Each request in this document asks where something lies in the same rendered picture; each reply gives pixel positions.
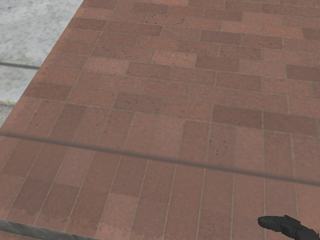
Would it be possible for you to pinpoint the robot right hand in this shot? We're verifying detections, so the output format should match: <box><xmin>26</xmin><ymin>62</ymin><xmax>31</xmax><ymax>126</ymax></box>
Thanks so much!
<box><xmin>258</xmin><ymin>215</ymin><xmax>320</xmax><ymax>240</ymax></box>

